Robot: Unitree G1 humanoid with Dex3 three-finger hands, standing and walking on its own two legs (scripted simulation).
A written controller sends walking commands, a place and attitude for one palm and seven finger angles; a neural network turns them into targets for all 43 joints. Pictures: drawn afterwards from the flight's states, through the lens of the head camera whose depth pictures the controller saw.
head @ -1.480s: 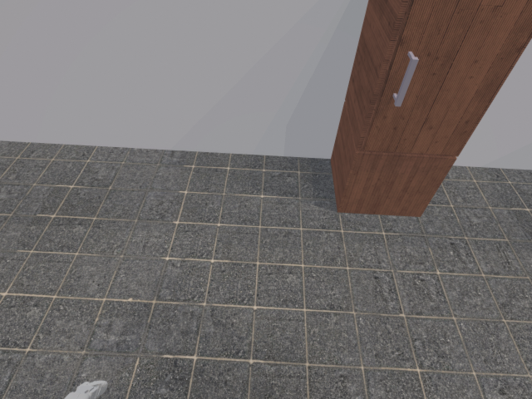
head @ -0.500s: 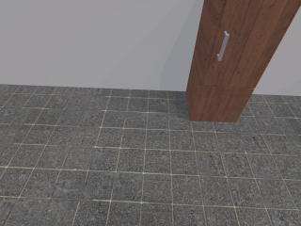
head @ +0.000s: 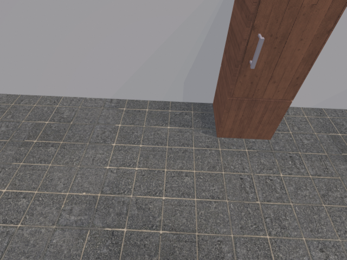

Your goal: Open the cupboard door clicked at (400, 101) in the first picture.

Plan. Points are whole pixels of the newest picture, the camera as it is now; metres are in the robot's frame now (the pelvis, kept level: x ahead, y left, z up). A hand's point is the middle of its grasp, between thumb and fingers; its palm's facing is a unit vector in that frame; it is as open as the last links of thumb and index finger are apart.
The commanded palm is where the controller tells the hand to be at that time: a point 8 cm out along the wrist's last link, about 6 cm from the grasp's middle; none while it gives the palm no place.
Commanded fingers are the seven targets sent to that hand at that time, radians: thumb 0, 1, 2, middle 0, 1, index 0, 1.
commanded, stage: walk to a spot facing it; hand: left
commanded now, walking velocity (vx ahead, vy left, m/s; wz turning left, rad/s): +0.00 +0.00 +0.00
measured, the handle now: (256, 51) +1.08 -0.36 -0.04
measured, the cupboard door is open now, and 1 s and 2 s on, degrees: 0 0 0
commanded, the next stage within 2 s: none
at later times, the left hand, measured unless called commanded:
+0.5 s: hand out of the picture +0.06 +0.18 -0.19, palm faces -0.17 -0.94 -0.28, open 7.4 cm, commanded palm none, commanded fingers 0.00 0.90 0.90 -0.20 -0.30 -0.20 -0.30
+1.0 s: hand out of the picture +0.12 +0.20 -0.19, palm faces -0.37 -0.90 -0.24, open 7.4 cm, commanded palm none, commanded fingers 0.00 0.90 0.90 -0.20 -0.30 -0.20 -0.30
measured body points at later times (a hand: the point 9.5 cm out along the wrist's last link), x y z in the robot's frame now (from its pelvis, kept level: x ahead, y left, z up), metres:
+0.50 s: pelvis -0.02 -0.02 -0.03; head +0.01 -0.05 +0.42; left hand +0.07 +0.23 -0.16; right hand +0.01 -0.28 -0.19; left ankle +0.00 +0.13 -0.74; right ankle -0.02 -0.11 -0.75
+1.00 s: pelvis -0.03 +0.03 -0.02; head +0.01 +0.04 +0.43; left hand +0.14 +0.25 -0.17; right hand -0.02 -0.26 -0.13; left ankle +0.01 +0.14 -0.75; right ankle -0.02 -0.11 -0.74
